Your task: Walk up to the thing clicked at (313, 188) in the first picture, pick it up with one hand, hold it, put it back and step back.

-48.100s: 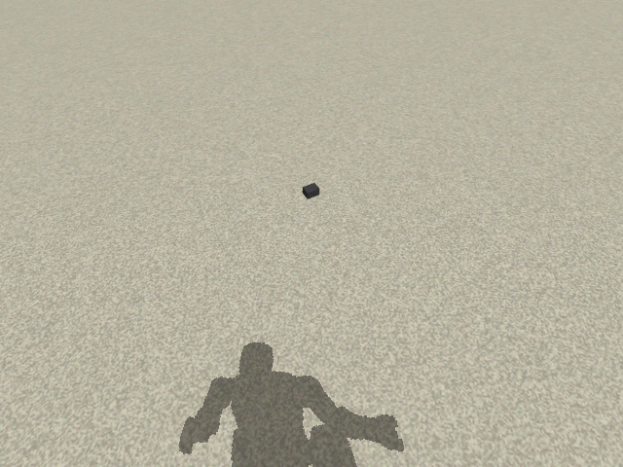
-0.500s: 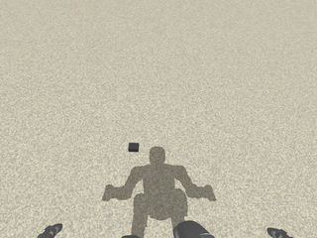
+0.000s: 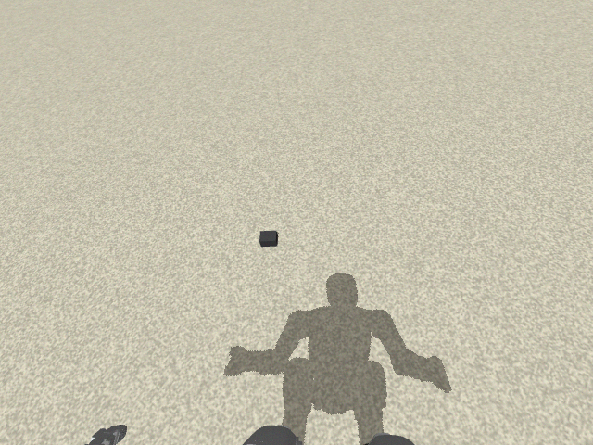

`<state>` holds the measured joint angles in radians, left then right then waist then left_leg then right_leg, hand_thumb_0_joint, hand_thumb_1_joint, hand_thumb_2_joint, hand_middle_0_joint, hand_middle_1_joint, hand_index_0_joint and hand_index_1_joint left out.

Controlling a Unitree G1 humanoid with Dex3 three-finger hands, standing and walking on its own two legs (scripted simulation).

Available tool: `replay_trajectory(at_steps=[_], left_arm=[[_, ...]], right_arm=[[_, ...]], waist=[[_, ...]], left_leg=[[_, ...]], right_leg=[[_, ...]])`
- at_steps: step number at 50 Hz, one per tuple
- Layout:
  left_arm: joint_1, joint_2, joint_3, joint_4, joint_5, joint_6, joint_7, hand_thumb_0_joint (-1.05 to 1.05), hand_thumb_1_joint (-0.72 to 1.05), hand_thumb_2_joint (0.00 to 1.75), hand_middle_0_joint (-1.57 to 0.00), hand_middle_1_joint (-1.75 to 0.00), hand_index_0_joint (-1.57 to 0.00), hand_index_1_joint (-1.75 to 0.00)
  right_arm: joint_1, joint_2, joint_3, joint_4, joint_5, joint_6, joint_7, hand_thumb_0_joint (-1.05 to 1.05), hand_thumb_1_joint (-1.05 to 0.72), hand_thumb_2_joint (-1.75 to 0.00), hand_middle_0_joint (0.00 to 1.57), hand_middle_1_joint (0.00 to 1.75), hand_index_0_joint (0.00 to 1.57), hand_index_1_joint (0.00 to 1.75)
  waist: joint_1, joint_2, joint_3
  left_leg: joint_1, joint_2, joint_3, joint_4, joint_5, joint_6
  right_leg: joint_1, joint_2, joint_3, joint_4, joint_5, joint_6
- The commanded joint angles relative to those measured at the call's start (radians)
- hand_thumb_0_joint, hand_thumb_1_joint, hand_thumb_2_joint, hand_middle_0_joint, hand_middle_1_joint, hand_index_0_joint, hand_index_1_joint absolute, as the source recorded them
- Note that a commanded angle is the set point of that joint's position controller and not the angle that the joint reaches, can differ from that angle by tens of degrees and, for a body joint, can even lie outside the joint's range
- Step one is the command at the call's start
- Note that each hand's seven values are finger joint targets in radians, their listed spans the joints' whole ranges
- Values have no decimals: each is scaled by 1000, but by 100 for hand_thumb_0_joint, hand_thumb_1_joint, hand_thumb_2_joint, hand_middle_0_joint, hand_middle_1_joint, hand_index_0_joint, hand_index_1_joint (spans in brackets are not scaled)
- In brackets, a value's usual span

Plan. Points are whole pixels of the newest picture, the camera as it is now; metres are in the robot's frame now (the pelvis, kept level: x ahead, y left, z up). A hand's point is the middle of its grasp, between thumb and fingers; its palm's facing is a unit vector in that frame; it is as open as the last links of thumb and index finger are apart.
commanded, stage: step back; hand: left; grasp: from above
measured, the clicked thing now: (268, 238) +0.90 +0.22 -0.75
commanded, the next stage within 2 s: stand in 1.42 s
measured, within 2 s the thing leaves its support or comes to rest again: neither
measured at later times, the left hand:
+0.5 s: hand out of the picture -0.13 +0.24 -0.16, palm faces -0.04 -0.92 -0.39, open 7.4 cm
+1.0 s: hand out of the picture -0.14 +0.26 -0.14, palm faces -0.01 -0.92 -0.40, open 7.4 cm
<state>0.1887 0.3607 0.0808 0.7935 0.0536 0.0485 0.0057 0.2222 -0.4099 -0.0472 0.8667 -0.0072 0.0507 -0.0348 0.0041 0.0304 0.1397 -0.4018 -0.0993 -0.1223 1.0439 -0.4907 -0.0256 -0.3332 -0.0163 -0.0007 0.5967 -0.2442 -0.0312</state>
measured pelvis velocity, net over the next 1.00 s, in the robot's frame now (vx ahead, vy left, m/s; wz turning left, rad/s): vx -0.21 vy -0.03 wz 0.02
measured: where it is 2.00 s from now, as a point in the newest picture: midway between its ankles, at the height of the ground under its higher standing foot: outside the picture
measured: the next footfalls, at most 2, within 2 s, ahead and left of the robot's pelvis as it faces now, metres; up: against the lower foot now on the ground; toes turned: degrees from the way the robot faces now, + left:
left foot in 0.12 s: -0.04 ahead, +0.11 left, +0.00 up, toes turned +1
right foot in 0.46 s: -0.19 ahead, -0.15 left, +0.00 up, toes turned +1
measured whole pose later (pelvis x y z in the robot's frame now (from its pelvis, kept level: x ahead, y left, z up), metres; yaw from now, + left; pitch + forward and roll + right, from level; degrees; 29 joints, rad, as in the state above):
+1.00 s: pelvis -0.21 -0.03 +0.00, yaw +1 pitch -2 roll +1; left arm 0.22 0.42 0.07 0.97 0.03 -0.02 -0.03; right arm 0.26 -0.35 -0.06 0.96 -0.04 -0.02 0.03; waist -0.02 -0.03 0.07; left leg -0.21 0.00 -0.02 0.52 -0.28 0.02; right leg -0.35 -0.02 -0.01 0.78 -0.46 -0.03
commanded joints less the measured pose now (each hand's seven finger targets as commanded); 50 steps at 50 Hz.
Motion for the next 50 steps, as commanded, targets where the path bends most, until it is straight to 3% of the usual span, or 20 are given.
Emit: replay_trajectory(at_steps=[1, 5, 7, 8, 9, 12, 19, 22, 23, 24, 25, 26, 30, 33, 38, 39, 40, 41, 42, 50], left_arm=[[12, 246, 71, -96, -9, -15, 33, 0, 90, 90, -20, -30, -20, -30], [-60, 240, 50, -119, -31, 5, 21, 0, 90, 90, -20, -30, -20, -30], [-47, 179, 32, -127, -43, 4, 19, 0, 90, 90, -20, -30, -20, -30], [-109, 227, 55, -129, -35, 6, 31, 0, 90, 90, -20, -30, -20, -30], [-109, 252, 60, -109, -31, 8, 30, 0, 90, 90, -20, -30, -20, -30], [-21, 217, 59, -50, -49, 17, 17, 0, 90, 90, -20, -30, -20, -30], [-1, 196, 29, -8, -32, -48, 8, 0, 90, 90, -20, -30, -20, -30], [148, 183, 34, 102, -26, -80, 16, 0, 90, 90, -20, -30, -20, -30], [144, 238, 52, 120, -12, -88, 20, 0, 90, 90, -20, -30, -20, -30], [115, 300, 65, 102, 0, -93, 21, 0, 90, 90, -20, -30, -20, -30], [34, 374, 84, 63, 2, -88, 21, 0, 90, 90, -20, -30, -20, -30], [-34, 389, 77, 46, 3, -86, 21, 0, 90, 90, -20, -30, -20, -30], [-16, 259, 48, 77, -13, -104, 21, 0, 90, 90, -20, -30, -20, -30], [51, 293, 55, 87, -8, -104, 12, 0, 90, 90, -20, -30, -20, -30], [12, 271, 36, 68, -18, -78, 0, 0, 90, 90, -20, -30, -20, -30], [18, 229, 24, 65, -18, -75, -1, 0, 90, 90, -20, -30, -20, -30], [-4, 171, 8, 53, -31, -78, -5, 0, 90, 90, -20, -30, -20, -30], [-51, 229, 32, 59, -31, -76, 3, 0, 90, 90, -20, -30, -20, -30], [-51, 275, 42, 66, -24, -80, 2, 0, 90, 90, -20, -30, -20, -30], [45, 200, 38, 118, -35, -103, -16, 0, 90, 90, -20, -30, -20, -30]], right_arm=[[-10, -135, -41, -91, -14, -42, -5, 0, -90, -90, 20, 30, 20, 30], [111, -151, -61, -29, -19, -44, 2, 0, -90, -90, 20, 30, 20, 30], [23, -297, -89, -57, -35, -36, 7, 0, -90, -90, 20, 30, 20, 30], [-15, -362, -97, -83, -33, -35, 11, 0, -90, -90, 20, 30, 20, 30], [-86, -333, -93, -93, -35, -46, 2, 0, -90, -90, 20, 30, 20, 30], [-166, -211, -54, -110, -45, -45, -1, 0, -90, -90, 20, 30, 20, 30], [-41, -206, -71, -79, -36, -29, 24, 0, -90, -90, 20, 30, 20, 30], [-92, -228, -73, -71, -30, -3, 34, 0, -90, -90, 20, 30, 20, 30], [-84, -167, -54, -76, -25, -3, 34, 0, -90, -90, 20, 30, 20, 30], [-65, -101, -32, -94, -17, -10, 35, 0, -90, -90, 20, 30, 20, 30], [-136, -137, -44, -109, -19, -12, 25, 0, -90, -90, 20, 30, 20, 30], [-163, -188, -67, -82, -18, -16, 22, 0, -90, -90, 20, 30, 20, 30], [-121, -135, -40, -35, -9, -39, 35, 0, -90, -90, 20, 30, 20, 30], [-141, -142, -40, -36, -21, -52, 42, 0, -90, -90, 20, 30, 20, 30], [-25, -148, -67, 29, -25, -82, 46, 0, -90, -90, 20, 30, 20, 30], [14, -172, -81, 43, -30, -89, 44, 0, -90, -90, 20, 30, 20, 30], [54, -248, -101, 50, -38, -94, 42, 0, -90, -90, 20, 30, 20, 30], [72, -309, -110, 46, -33, -94, 45, 0, -90, -90, 20, 30, 20, 30], [55, -318, -115, 41, -29, -93, 48, 0, -90, -90, 20, 30, 20, 30], [-49, -212, -76, 7, -30, -84, 51, 0, -90, -90, 20, 30, 20, 30]], waist=[[48, -255, -199], [-13, -149, -251], [13, 179, -203], [-45, 215, -164], [-19, 178, -108], [49, 74, -100], [-54, 190, -210], [15, 172, -236], [8, 50, -208], [-1, -155, -169], [43, -154, -124], [46, -179, -43], [9, -157, -43], [56, -210, -48], [-1, -178, -105], [-17, -94, -137], [-36, 119, -153], [-57, 118, -109], [-51, 87, -53], [7, 161, -102]], left_leg=[[-55, 70, 59, -271, -55, 8], [201, 84, 89, -657, 312, 60], [292, 411, -326, -704, 527, 217], [67, 530, -423, -730, 504, 353], [-48, 545, -412, -739, 501, 362], [28, 330, -92, -668, 574, 240], [370, 297, -66, -619, 216, 251], [251, 274, -4, -480, 232, 195], [78, 215, 33, -360, 192, 147], [-154, 112, 66, -255, 20, 72], [-114, 97, -19, -205, -61, 29], [18, 129, -64, -122, -45, 23], [-49, 67, -8, -168, 88, 19], [-25, 83, 57, -309, 38, 12], [258, 59, 128, -648, 149, 41], [384, 115, 5, -673, 127, 67], [438, 301, -320, -763, -58, 154], [334, 426, -478, -824, -246, 260], [230, 451, -493, -850, -306, 306], [122, 279, -108, -691, 115, 199]], right_leg=[[324, -265, 248, -94, 440, -187], [175, -195, 176, 29, 305, -89], [-166, 60, 0, 282, -221, 7], [-93, 66, 104, 494, -424, 28], [-44, 45, 174, 617, -397, 22], [-95, 125, 194, 721, -236, 13], [-70, 37, 27, 100, -287, 61], [173, 47, -21, -325, -91, 14], [266, -1, 128, -305, -78, -8], [309, -173, 423, -300, -123, -54], [56, -349, 543, -329, -322, -189], [-172, -393, 601, -370, -422, -237], [81, -190, 237, -232, 100, -125], [139, -193, 245, -239, -24, -119], [55, -173, 180, -118, -103, -99], [-45, -135, 139, -1, -93, -71], [-222, -6, 24, 198, -213, -14], [-253, 5, -1, 322, -346, -8], [-220, -28, 61, 364, -344, -11], [69, 5, -37, 2, -132, 10]])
